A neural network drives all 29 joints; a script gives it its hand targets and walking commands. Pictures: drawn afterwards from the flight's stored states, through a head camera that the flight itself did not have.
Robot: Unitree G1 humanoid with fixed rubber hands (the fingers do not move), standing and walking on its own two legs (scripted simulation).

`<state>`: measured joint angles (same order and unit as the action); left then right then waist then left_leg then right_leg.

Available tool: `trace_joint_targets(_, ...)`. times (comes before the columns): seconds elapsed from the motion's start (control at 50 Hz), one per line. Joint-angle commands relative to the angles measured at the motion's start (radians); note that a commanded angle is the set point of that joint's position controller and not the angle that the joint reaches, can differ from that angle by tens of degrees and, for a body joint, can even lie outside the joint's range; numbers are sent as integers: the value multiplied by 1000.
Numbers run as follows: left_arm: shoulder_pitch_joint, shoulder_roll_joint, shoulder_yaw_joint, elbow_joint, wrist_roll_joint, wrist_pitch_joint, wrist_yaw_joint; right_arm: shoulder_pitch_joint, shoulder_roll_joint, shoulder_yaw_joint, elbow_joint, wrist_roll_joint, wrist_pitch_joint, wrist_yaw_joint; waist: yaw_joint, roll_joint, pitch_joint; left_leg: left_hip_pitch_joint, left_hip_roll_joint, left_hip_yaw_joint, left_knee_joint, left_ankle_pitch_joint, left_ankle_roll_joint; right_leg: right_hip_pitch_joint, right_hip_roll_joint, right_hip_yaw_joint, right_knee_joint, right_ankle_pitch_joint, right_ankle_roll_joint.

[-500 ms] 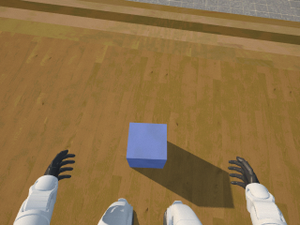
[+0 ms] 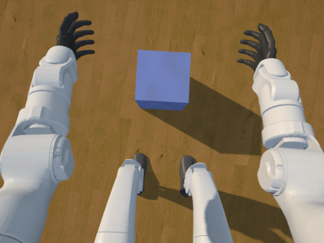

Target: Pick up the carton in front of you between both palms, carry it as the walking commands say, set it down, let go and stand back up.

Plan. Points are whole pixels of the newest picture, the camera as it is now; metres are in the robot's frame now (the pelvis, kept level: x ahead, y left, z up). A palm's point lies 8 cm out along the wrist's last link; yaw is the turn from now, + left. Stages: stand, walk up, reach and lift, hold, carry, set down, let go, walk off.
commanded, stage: reach and lift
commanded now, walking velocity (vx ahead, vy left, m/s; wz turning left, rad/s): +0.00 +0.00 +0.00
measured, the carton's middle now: (162, 84) +0.56 +0.02 -0.54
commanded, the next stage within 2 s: none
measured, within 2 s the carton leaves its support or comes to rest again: neither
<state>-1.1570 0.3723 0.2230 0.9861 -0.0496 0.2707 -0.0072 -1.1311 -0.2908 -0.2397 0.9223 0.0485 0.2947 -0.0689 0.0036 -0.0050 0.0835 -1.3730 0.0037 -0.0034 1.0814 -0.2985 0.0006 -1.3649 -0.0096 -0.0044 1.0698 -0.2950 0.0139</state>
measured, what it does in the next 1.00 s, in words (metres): lowers itself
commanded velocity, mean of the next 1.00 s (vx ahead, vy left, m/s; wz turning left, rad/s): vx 0.00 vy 0.00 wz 0.00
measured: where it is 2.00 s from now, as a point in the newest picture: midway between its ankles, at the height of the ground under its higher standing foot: (162, 182)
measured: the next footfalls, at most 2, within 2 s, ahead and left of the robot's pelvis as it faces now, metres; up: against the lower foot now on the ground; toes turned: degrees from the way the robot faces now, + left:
none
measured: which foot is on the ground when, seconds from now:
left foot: down 0.00-1.00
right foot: down 0.00-1.00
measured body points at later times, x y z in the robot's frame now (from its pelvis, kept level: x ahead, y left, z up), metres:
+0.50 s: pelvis +0.04 +0.00 -0.06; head +0.39 +0.01 +0.23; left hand +0.58 +0.21 -0.22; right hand +0.58 -0.17 -0.22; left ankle +0.09 +0.12 -0.63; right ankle +0.09 -0.13 -0.63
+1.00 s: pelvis -0.02 +0.00 -0.27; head +0.36 +0.01 -0.04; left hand +0.57 +0.20 -0.43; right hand +0.57 -0.17 -0.43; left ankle +0.09 +0.12 -0.63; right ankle +0.09 -0.13 -0.63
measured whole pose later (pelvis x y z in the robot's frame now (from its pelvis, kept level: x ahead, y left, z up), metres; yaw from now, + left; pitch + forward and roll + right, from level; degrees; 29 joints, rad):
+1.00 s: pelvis -0.02 +0.00 -0.27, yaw +0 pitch +40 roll -1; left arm -1.62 0.45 0.11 1.20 -0.18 0.13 0.07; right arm -1.60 -0.36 -0.15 1.14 0.18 0.15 -0.13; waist 0.01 -0.02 0.35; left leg -2.24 -0.03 -0.04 2.09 -0.55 -0.03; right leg -2.23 0.04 0.02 2.08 -0.55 0.04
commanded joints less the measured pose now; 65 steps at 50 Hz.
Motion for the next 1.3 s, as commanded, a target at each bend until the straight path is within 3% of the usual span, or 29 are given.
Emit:
trace_joint_targets(0.0,-382,142,44,-45,25,-23,0,-378,-127,-51,-50,-26,-23,-6,5,20,-931,390,-51,33,-103,-5,-40,399,66,-35,-83,-28,25)
trace_joint_targets(0.1,-506,142,100,-32,81,-52,-3,-497,-116,-109,-40,-76,-52,-8,7,18,-1038,385,-64,37,-81,77,-39,393,79,-35,-63,62,27)
trace_joint_targets(0.22,-459,87,150,-110,131,-101,-6,-427,-70,-150,-107,-117,-111,1,9,41,-1229,515,-75,15,-32,459,-29,386,95,-32,-24,369,17)
trace_joint_targets(0.32,-344,-3,192,-107,163,-159,-7,-326,-1,-188,-105,-157,-179,13,6,41,-1144,407,-59,-17,53,660,-32,180,92,-20,41,501,20)
trace_joint_targets(0.48,-277,-5,217,-73,166,-209,17,-275,19,-164,-65,-152,-223,-4,23,8,-1063,46,-69,1,295,482,-43,-105,95,-14,294,374,48)
trace_joint_targets(0.64,-423,118,30,-111,-30,-199,65,-424,-101,-6,-102,17,-210,-65,7,13,-1324,-6,-66,27,597,424,-50,-79,85,-35,605,371,49)
trace_joint_targets(0.76,-595,199,-56,-88,-120,-154,91,-596,-156,77,-88,125,-158,-88,20,18,-1324,-77,-53,58,725,187,-42,-80,75,-55,738,163,36)
trace_joint_targets(0.84,-677,208,-89,19,-139,-139,91,-674,-171,90,18,144,-144,-83,18,13,-1139,-189,-32,58,772,8,-39,-162,56,-55,790,1,33)
trace_joint_targets(0.9,-720,206,-98,99,-135,-148,83,-713,-181,85,100,136,-156,-72,12,18,-1009,-245,-19,46,813,-44,-37,-232,48,-49,830,-55,32)
trace_joint_targets(0.98,-766,213,-106,164,-127,-168,74,-756,-195,78,169,126,-179,-57,10,27,-908,-268,-12,30,870,-33,-40,-289,44,-45,891,-56,33)
trace_joint_targets(1.06,-827,235,-134,159,-150,-192,77,-815,-223,98,173,146,-206,-55,5,32,-942,-214,-13,19,931,46,-40,-278,41,-45,955,13,35)
trace_joint_targets(1.12,-856,245,-139,115,-175,-206,85,-854,-230,137,143,164,-222,-61,21,-4,-969,-224,-20,18,953,89,-36,-241,42,-47,994,63,36)
trace_joint_targets(1.22,-793,219,-133,110,-177,-216,96,-824,-206,167,103,184,-232,-58,51,-2,-1023,-133,-32,23,1001,240,-33,-230,57,-53,1031,162,37)
trace_joint_targets(1.28,-751,198,-145,106,-185,-214,100,-766,-199,155,118,173,-229,-65,30,-5,-1042,-127,-37,29,1002,244,-37,-210,64,-62,1031,177,36)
